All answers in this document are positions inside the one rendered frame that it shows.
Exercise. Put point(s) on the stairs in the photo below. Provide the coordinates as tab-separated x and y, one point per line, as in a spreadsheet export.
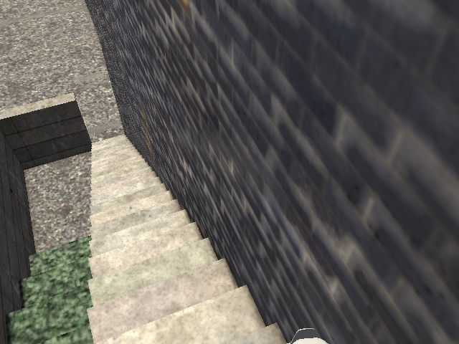
155	279

